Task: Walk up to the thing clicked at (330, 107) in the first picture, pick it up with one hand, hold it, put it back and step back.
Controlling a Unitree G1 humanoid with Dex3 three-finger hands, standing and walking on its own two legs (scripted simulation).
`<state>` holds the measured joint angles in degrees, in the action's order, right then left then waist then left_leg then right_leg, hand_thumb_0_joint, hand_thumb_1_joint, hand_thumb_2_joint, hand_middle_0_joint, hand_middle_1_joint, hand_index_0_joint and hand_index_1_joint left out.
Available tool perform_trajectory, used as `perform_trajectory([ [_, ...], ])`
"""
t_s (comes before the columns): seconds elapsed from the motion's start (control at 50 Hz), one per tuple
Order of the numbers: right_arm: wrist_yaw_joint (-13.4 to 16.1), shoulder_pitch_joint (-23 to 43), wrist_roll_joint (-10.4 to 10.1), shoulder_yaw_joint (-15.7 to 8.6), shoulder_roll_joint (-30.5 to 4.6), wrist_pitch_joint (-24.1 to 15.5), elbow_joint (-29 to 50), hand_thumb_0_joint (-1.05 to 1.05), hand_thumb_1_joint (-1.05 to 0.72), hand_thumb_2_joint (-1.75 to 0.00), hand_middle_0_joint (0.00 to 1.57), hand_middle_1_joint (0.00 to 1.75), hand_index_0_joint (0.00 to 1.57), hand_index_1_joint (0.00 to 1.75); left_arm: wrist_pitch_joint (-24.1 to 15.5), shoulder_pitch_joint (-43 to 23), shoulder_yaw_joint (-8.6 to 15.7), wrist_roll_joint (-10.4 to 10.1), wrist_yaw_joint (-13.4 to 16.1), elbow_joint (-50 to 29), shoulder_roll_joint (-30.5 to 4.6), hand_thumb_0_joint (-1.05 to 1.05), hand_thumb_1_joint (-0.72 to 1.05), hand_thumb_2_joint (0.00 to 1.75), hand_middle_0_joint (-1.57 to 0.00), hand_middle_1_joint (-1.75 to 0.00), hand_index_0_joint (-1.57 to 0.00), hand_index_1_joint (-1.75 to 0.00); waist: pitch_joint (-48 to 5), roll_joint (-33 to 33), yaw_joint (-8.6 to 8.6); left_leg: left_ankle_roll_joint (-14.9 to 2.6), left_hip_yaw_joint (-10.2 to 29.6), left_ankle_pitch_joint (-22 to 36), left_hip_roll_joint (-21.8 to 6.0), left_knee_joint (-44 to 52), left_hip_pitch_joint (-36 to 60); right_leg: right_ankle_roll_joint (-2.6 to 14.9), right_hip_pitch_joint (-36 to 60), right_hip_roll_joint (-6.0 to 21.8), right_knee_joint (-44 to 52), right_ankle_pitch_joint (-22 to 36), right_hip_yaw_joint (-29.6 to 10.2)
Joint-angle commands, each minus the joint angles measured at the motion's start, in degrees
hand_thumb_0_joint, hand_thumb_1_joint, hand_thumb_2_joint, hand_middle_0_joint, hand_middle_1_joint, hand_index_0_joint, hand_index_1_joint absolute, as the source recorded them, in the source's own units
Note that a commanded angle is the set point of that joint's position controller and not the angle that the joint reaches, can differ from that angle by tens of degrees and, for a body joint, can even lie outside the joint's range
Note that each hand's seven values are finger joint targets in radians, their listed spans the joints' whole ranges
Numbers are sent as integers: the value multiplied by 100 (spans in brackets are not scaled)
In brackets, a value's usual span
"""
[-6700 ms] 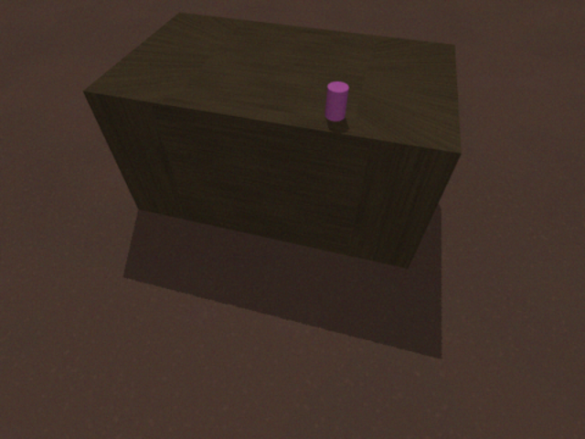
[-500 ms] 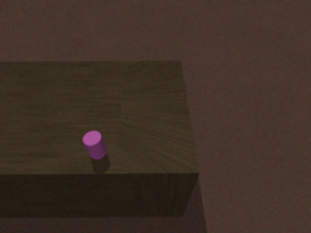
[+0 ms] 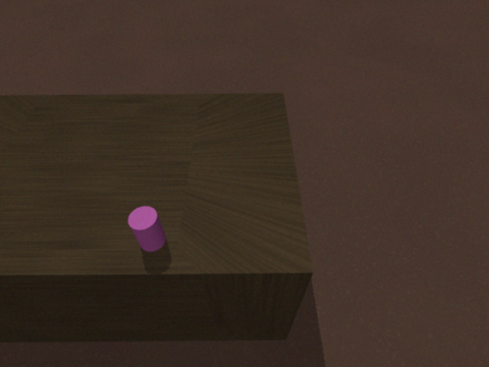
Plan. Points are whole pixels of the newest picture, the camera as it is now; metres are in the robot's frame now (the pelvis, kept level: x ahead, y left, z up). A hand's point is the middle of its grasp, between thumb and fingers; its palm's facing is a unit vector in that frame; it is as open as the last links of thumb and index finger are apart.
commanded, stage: stand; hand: left
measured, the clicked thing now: (148, 229) +0.44 +0.24 -0.13
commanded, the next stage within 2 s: go down in 0.24 s
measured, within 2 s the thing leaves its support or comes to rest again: neither
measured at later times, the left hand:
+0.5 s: hand out of the picture +0.13 +0.25 -0.15, palm faces +0.01 -0.95 -0.33, open 9.1 cm
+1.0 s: hand out of the picture +0.16 +0.27 -0.14, palm faces +0.04 -0.94 -0.33, open 17.1 cm
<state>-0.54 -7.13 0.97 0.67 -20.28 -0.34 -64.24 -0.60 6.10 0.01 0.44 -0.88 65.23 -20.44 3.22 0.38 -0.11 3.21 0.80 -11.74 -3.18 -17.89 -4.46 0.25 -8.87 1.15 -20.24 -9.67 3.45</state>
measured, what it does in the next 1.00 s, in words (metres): stands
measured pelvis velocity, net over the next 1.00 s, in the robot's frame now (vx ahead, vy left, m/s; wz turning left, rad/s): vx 0.00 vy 0.03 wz -0.01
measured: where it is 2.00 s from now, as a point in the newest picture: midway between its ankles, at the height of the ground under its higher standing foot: outside the picture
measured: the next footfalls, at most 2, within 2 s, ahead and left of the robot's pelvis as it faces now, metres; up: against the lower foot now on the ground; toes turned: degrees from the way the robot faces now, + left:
none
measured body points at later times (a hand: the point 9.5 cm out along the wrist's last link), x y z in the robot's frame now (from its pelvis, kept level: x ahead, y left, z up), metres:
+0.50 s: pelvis -0.02 +0.01 -0.01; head +0.03 +0.00 +0.44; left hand +0.13 +0.30 -0.13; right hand +0.13 -0.28 -0.13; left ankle -0.02 +0.16 -0.75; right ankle +0.02 -0.11 -0.75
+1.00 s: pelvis +0.00 +0.03 -0.03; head +0.05 +0.03 +0.42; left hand +0.16 +0.32 -0.12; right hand +0.14 -0.25 -0.13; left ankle -0.02 +0.16 -0.75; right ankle +0.02 -0.11 -0.75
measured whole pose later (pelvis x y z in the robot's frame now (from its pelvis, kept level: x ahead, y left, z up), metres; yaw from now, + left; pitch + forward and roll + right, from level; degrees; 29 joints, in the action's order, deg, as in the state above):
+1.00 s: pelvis +0.00 +0.03 -0.03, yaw -1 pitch +7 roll -1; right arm 2.8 -9.7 -0.9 -7.1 -14.8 -6.7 -41.7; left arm 17.8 10.5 6.3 0.4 -0.4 28.1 -17.6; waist -1.1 1.0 0.5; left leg 0.8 0.0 -21.8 -1.4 -39.8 -25.3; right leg -2.1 -28.1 3.2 -37.8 -16.9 1.7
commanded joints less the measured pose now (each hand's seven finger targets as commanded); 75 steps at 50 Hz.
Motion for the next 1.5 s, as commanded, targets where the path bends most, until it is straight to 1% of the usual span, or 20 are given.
perform_trajectory([
  [0.0, 91, 163, -28, -255, -1173, -85, 332, 0, -90, -90, 20, 30, 20, 30, -110, -245, 264, 2, 112, -343, -1287, 0, 90, 90, -20, -30, -20, -30, -434, -40, -8, -335, 296, 584, -450, 272, -231, 93, 308, 662, 396, 480, -651],
  [0.1, 102, 164, -20, -265, -1221, -102, 339, 0, -90, -90, 20, 30, 20, 30, -121, -224, 251, 2, 112, -370, -1229, 0, 90, 90, -20, -30, -20, -30, -578, 50, -12, -325, 274, 925, -467, 242, -174, 118, 469, 683, 281, 1083, -620],
  [0.3, 105, 148, -26, -267, -1201, -93, 371, 0, -90, -90, 20, 30, 20, 30, -122, -214, 260, 2, 123, -362, -1233, 0, 90, 90, -20, -30, -20, -30, -525, -59, 0, -336, 239, 918, -484, 255, -139, 115, 515, 690, 309, 1117, -611],
  [0.32, 106, 114, -20, -241, -1169, -95, 346, 0, -82, -82, 12, 22, 12, 22, -119, -237, 260, -14, 118, -348, -1248, 0, 82, 82, -12, -22, -13, -22, -417, -53, 2, -321, 261, 837, -474, 315, -192, 110, 427, 688, 335, 1001, -640],
  [0.34, 198, 2124, -627, -72, 14, -760, 2356, 0, -74, -74, 4, 14, 5, 14, -535, -2247, -3, -448, 145, -2359, 91, 0, 74, 74, -4, -14, -5, -14, -382, 384, 208, -304, -372, 380, 411, -363, -990, 11, -334, 68, -66, 362, -153],
  [0.36, 266, 1929, -560, -166, -420, -898, 2458, 0, -66, -66, 4, 6, 5, 6, -466, -2097, 248, -415, 243, -2539, -605, 0, 66, 66, -2, -6, -1, -6, -489, 132, 177, -325, -338, 122, 373, -380, -851, -19, -234, 84, 3, 45, -172],
  [0.38, 360, 1339, -534, -481, -937, -783, 1644, 0, -58, -58, 4, 5, 5, 5, -144, -1346, 545, -372, 313, -1638, -1192, 0, 58, 58, -2, 0, -1, -1, -262, 87, 159, -312, -343, -209, 372, -348, -997, 24, -373, 42, -2, -310, -119],
  [0.4, 371, 1186, -529, -659, -1030, -679, 1344, 0, -50, -50, 4, 5, 5, 5, 61, -804, 681, -347, 289, -1261, -1326, 0, 50, 50, -2, -1, -1, -3, -126, 229, 30, -276, -376, -245, 372, -511, -1213, 21, -434, 29, -129, -358, -105],
  [0.46, 405, 1285, -475, -880, -968, -852, 1845, 0, -26, -26, 4, 5, 5, 5, 195, -1331, 655, -196, 263, -1868, -1189, 0, 30, 26, -3, -2, -2, -4, -1491, -38, 53, -332, -258, 441, 348, -947, -1243, -23, -155, -22, -660, 477, -131],
  [0.52, 274, -527, -308, -1223, -841, -708, 1597, 0, -6, -20, 5, 5, 5, 5, 673, 370, 1014, 26, 121, -1387, -1042, 0, 8, 17, -6, -4, -6, -4, -1646, -65, 57, -353, -280, 690, 433, -1244, -1520, -12, -347, -78, -944, 770, -96],
  [0.56, 263, 114, -376, -1198, -895, -711, 2768, 0, 3, -17, 5, 5, 5, 5, 901, -285, 918, -18, 123, -2711, -1012, 0, -3, 11, -7, -4, -8, -4, -2369, -135, 112, -358, -290, 810, 456, -1065, -1102, -51, -50, -61, -798, 889, -92],
  [0.58, 268, 204, -415, -1129, -771, -660, 2830, 0, 6, -16, 5, 5, 5, 5, 1060, -588, 995, -19, 148, -2991, -1174, 0, -7, 11, -7, -5, -8, -4, -2022, 14, 99, -341, -290, 687, 459, -980, -1180, -38, -267, -47, -738, 705, -80],
  [0.64, 185, 269, -466, -784, -164, -546, 2538, 0, 19, -13, 5, 5, 5, 5, 1432, -300, 671, -53, 23, -2658, -537, 0, -21, 9, -7, -5, -7, -5, -1061, -207, 63, -367, -305, 46, 461, -1163, -1793, -23, -1052, -54, -817, -25, -38],
  [0.7, 208, 122, -411, -1162, -563, -584, 2856, 0, 30, -10, 5, 5, 5, 5, 1522, -491, 1040, 1, 23, -3530, -1118, 0, -37, 7, -8, -7, -8, -7, -1395, 71, 82, -370, -295, -285, 433, -1210, -1845, 1, -1062, -49, -914, -346, -68],
  [0.74, 215, -56, -367, -1149, -508, -617, 2824, 0, 36, -8, 5, 5, 5, 5, 1573, -116, 914, 28, -6, -3628, -798, 0, -46, 6, -8, -7, -8, -7, -1285, 63, 72, -364, -274, -112, 417, -1222, -1817, 1, -1065, -50, -956, -198, -74],
  [0.82, 327, 426, -290, -1127, -546, -821, 3120, 0, 44, -6, 5, 5, 5, 5, 1551, -396, 993, 74, 56, -4202, -912, 0, -61, 4, -8, -8, -8, -8, -1551, 170, 25, -292, -112, 134, 316, -1386, -1802, 15, -1105, -64, -1211, -76, -46],
  [0.94, 446, 116, -202, -1186, -566, -963, 3183, 0, 45, -6, 5, 5, 5, 5, 1699, 233, 1056, 27, 160, -4677, -756, 0, -61, 3, -8, -8, -8, -8, -1953, 200, 16, -229, -47, 793, 290, -1595, -1634, 20, -905, -72, -1468, 454, 4],
  [1.2, 389, -352, -247, -1044, -225, -951, 3308, 0, 50, -5, 5, 5, 5, 5, 2206, 498, 1014, 37, -111, -4966, -652, 0, -60, 3, -8, -7, -8, -7, -1341, 184, 84, -172, -31, 1137, 308, -1819, -1945, 21, -1346, -64, -1638, 646, 73],
  [1.3, 325, -528, -235, -1154, -320, -963, 3722, 0, 51, -5, 5, 5, 5, 5, 2179, 620, 1308, 48, -172, -5416, -923, 0, -60, 4, -8, -8, -8, -8, -1884, 366, 42, -148, -14, 1531, 300, -2016, -1807, 21, -1155, -37, -1826, 956, 51],
  [1.48, 365, -679, -224, -964, -126, -939, 4348, 0, 52, -5, 5, 5, 5, 5, 2125, 828, 1521, -19, -201, -5768, -961, 0, -57, 7, -7, -8, -7, -8, -1807, 160, 39, -237, -62, 714, 365, -2164, -2161, -32, -1347, 4, -1872, 439, 19],
])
